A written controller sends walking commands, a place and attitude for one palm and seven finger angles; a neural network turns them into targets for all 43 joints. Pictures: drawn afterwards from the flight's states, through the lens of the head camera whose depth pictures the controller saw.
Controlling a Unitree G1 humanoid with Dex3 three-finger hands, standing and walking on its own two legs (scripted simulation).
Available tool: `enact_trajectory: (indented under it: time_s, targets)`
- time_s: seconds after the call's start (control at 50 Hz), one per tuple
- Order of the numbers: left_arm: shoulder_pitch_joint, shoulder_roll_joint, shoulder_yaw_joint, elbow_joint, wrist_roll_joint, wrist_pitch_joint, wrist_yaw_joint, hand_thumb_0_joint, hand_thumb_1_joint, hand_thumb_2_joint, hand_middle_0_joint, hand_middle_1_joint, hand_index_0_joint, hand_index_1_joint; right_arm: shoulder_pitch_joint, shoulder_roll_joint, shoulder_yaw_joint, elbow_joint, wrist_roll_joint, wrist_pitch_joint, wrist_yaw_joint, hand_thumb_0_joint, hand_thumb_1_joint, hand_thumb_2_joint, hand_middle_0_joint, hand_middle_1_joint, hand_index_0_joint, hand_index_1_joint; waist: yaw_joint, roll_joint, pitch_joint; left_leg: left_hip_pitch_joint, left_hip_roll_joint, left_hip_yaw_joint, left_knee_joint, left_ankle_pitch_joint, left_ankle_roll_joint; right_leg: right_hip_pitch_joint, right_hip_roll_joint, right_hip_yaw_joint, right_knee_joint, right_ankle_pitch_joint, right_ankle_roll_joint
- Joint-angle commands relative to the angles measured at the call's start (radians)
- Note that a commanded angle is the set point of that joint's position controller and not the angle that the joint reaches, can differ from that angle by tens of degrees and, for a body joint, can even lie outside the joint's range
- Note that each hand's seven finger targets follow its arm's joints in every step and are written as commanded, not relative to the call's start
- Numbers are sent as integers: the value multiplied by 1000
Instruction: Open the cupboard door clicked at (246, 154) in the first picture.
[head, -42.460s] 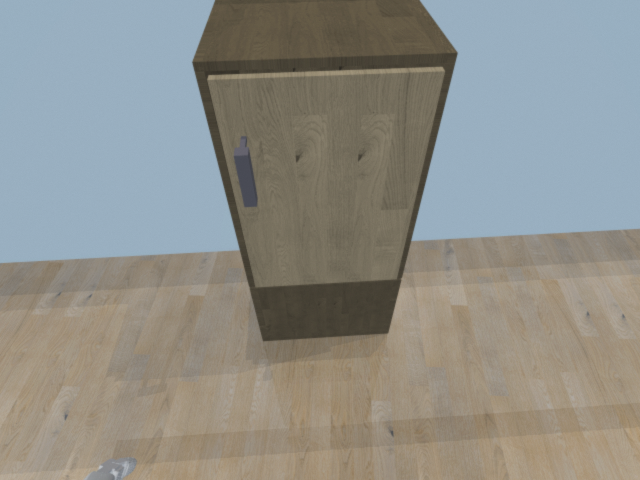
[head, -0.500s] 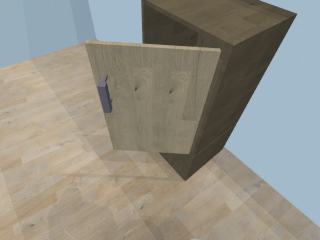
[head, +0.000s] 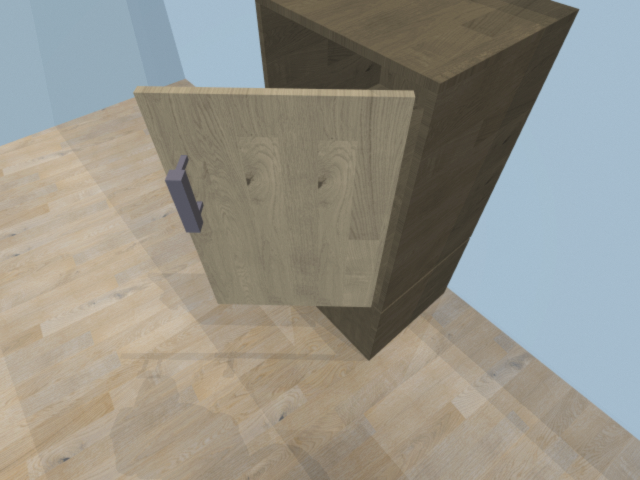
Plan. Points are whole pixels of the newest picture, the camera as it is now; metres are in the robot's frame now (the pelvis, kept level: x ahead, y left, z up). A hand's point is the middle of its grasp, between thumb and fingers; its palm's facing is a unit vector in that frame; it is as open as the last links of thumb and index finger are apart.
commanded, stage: come to a stop and stand still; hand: left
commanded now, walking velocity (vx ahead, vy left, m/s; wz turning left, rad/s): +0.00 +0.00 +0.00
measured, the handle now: (188, 194) +0.54 +0.26 +0.01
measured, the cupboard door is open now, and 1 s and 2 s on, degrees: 48 48 48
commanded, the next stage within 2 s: look again from close up in 0.34 s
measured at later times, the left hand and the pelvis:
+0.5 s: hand out of the picture -0.02 +0.15 -0.17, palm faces +0.02 -0.98 -0.18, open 7.3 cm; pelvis -0.01 -0.02 +0.01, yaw +1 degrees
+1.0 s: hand out of the picture +0.04 +0.24 -0.15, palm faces +0.04 -0.96 -0.27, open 7.4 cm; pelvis -0.01 +0.03 +0.01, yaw +1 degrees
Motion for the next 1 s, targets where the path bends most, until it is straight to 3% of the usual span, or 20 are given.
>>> enact_trajectory:
  time_s: [0.0,0.08,0.2,0.24,0.4,0.42,0.44,0.46,0.48,0.5,0.52,0.56,0.6,0.64,0.7,0.76,0.98]
  targets:
    - [50,97,17,-32,-4,-19,0,0,900,900,-200,-300,-200,-300,85,-69,-4,-29,3,-11,-1,0,-900,-900,200,300,200,300,2,-1,-42,-18,116,-114,-102,71,4,32,-138,180,-161,80,-17]
    - [63,93,11,-15,-5,-26,-4,0,900,900,-200,-300,-200,-300,79,-74,3,-19,4,-16,2,0,-900,-900,200,300,200,300,5,15,-22,-33,124,-123,-146,30,4,46,-119,171,-203,3,-4]
    - [94,90,5,18,-7,-34,-7,0,900,900,-200,-300,-200,-300,102,-77,13,6,3,-18,4,0,-900,-900,200,300,200,300,6,-12,12,-26,110,-115,-174,-1,2,44,-114,179,-272,-92,4]
    - [104,86,2,28,-7,-35,-7,0,900,900,-200,-300,-200,-300,107,-73,17,14,3,-18,3,0,-900,-900,200,300,200,300,7,10,27,-28,113,-115,-184,2,3,49,-109,171,-279,-81,5]
    - [157,69,-3,65,-10,-44,-7,0,900,900,-200,-300,-200,-300,148,-58,25,43,5,-21,0,0,-900,-900,200,300,200,300,6,-11,23,-18,108,-103,-184,12,0,62,-108,164,-303,-92,8]
    - [107,276,-7,-24,7,-65,-1,0,900,900,-200,-300,-200,-300,38,-241,-8,-82,-9,-20,13,0,-900,-900,200,300,200,300,-32,29,123,-75,52,-158,-130,140,7,22,-75,151,-184,52,5]
    - [156,187,12,-22,-1,-65,2,0,900,900,-200,-300,-200,-300,33,-188,-23,-91,-4,-41,5,0,-900,-900,200,300,200,300,18,-2,-48,-79,101,-122,-42,17,11,80,-133,183,-206,-83,1]
    - [150,165,14,-16,6,-71,6,0,900,900,-200,-300,-200,-300,63,-161,-24,-71,-3,-43,1,0,-900,-900,200,300,200,300,-12,17,-131,-54,75,-115,-10,28,11,116,-164,239,-233,-76,-26]
    - [145,169,10,-27,2,-66,6,0,900,900,-200,-300,-200,-300,100,-141,-19,-60,0,-36,0,0,-900,-900,200,300,200,300,-21,9,-155,-42,57,-106,12,2,7,114,-180,245,-255,-133,-35]
    - [137,170,17,-39,3,-62,5,0,900,900,-200,-300,-200,-300,123,-135,-23,-61,1,-29,0,0,-900,-900,200,300,200,300,-28,-7,-150,-46,45,-98,45,-20,4,77,-190,264,-286,-204,-42]
    - [137,157,16,-43,3,-58,6,0,900,900,-200,-300,-200,-300,126,-111,-15,-65,-3,-19,6,0,-900,-900,200,300,200,300,-26,-66,-102,-68,38,-85,69,-35,8,51,-197,279,-321,-241,-39]
    - [109,178,31,-45,3,-61,5,0,900,900,-200,-300,-200,-300,129,-140,-27,-63,1,-19,6,0,-900,-900,200,300,200,300,-33,-81,-36,-73,54,-102,72,-9,15,-13,-206,275,-330,-259,-58]
    - [94,190,39,-51,2,-64,3,0,900,900,-200,-300,-200,-300,123,-164,-31,-65,2,-26,4,0,-900,-900,200,300,200,300,-33,-41,7,-65,72,-119,24,24,21,-44,-181,240,-308,-224,-59]
    - [107,163,31,-44,1,-58,1,0,900,900,-200,-300,-200,-300,130,-145,-19,-59,-1,-29,8,0,-900,-900,200,300,200,300,-23,-14,34,-77,80,-125,-35,33,23,-27,-147,193,-272,-167,-43]
    - [103,182,32,-43,-3,-60,-4,0,900,900,-200,-300,-200,-300,74,-201,-22,-77,-1,-45,5,0,-900,-900,200,300,200,300,4,87,36,-124,121,-177,-127,36,34,58,-103,136,-197,-17,-25]
    - [101,184,25,-36,-5,-60,-7,0,900,900,-200,-300,-200,-300,35,-220,-14,-86,1,-52,3,0,-900,-900,200,300,200,300,16,74,5,-120,137,-182,-150,110,33,139,-101,109,-163,122,-15]
    - [56,198,11,-32,-4,-49,-12,0,900,900,-200,-300,-200,-300,-39,-261,-9,-78,2,-44,11,0,-900,-900,200,300,200,300,8,-1,-5,-58,142,-178,-210,72,25,140,-108,107,-188,114,12]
